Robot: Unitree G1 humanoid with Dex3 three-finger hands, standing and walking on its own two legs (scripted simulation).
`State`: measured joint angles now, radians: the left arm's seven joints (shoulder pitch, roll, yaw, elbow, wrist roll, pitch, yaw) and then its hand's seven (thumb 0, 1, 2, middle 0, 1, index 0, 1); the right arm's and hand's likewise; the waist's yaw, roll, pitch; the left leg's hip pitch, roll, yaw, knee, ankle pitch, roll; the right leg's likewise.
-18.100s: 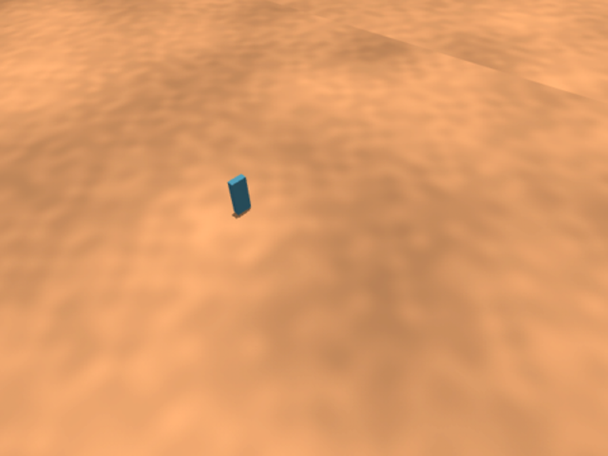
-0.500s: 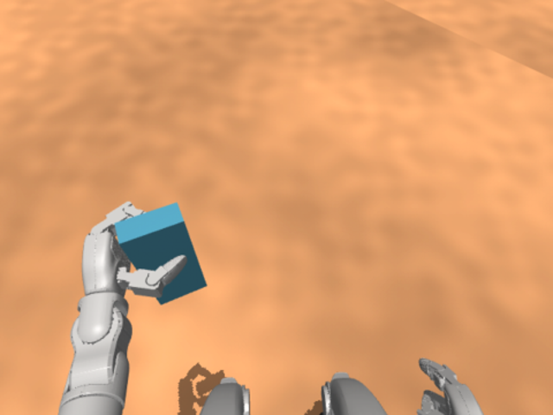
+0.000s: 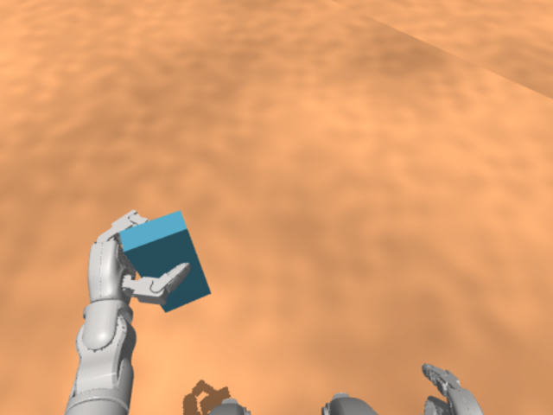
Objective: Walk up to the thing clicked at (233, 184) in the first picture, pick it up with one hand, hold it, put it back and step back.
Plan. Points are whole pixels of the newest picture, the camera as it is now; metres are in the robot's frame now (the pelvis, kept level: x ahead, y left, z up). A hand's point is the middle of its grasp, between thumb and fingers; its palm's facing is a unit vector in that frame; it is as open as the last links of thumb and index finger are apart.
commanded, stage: hold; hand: left
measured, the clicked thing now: (172, 267) +0.33 +0.16 +0.01
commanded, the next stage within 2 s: none
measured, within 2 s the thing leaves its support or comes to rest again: neither
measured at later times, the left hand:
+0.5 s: hand (158, 251) +0.34 +0.17 +0.06, palm faces +0.11 -0.99 +0.00, open 8.1 cm
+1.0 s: hand (155, 249) +0.34 +0.17 +0.07, palm faces +0.11 -0.99 -0.01, open 8.1 cm
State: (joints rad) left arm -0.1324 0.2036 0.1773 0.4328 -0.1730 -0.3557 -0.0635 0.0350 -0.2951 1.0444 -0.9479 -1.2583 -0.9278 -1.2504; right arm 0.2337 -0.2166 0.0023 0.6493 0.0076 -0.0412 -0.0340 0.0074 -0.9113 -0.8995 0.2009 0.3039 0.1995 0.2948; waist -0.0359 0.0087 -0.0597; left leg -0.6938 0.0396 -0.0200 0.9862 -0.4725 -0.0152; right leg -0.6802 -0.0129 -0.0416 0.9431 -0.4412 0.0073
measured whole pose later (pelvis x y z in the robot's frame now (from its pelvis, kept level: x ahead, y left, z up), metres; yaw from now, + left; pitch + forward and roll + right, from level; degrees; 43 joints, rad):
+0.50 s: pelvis +0.01 +0.00 +0.01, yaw +0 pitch +8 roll -1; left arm -0.12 0.19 0.17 0.44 -0.17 -0.36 -0.07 0.03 -0.29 1.03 -0.96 -1.24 -0.94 -1.23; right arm 0.24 -0.22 0.00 0.66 0.01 -0.02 -0.03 0.01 -0.92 -0.90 0.20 0.30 0.20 0.29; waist -0.03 0.01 -0.04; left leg -0.58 0.04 -0.01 0.89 -0.44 -0.02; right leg -0.57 -0.01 -0.04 0.86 -0.42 0.00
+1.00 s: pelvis +0.01 +0.00 +0.02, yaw +0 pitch +6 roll -1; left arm -0.12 0.19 0.16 0.44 -0.17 -0.34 -0.06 0.03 -0.29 1.02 -0.96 -1.24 -0.94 -1.23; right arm 0.23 -0.21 0.00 0.66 0.01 -0.03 -0.02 0.01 -0.92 -0.90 0.20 0.30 0.20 0.29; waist -0.02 0.01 -0.03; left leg -0.52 0.04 -0.01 0.84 -0.43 -0.02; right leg -0.51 -0.01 -0.04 0.81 -0.40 0.01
